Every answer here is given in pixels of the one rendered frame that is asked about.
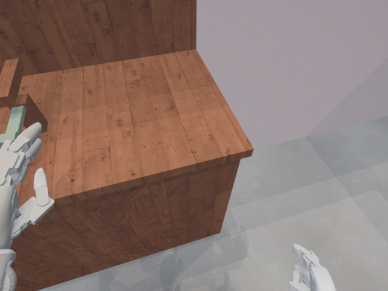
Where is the robot left hand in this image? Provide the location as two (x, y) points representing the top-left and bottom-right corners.
(0, 122), (55, 249)

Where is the counter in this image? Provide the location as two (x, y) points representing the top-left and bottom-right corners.
(0, 0), (254, 291)

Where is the robot right hand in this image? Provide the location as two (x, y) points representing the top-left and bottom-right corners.
(289, 244), (337, 291)

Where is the tap lever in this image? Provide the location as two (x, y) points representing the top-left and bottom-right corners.
(0, 105), (26, 147)

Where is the left robot forearm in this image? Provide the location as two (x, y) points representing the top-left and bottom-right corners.
(0, 249), (17, 291)

